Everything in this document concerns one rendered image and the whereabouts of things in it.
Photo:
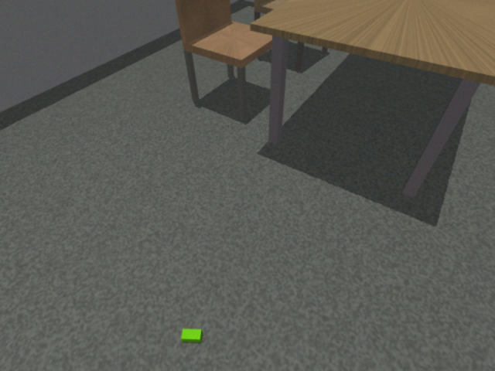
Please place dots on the chair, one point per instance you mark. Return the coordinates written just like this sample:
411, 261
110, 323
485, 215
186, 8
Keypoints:
207, 30
265, 6

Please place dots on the small box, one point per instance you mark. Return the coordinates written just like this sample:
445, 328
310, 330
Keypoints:
192, 335

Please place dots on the table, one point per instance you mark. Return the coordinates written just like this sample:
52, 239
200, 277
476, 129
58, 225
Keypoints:
450, 37

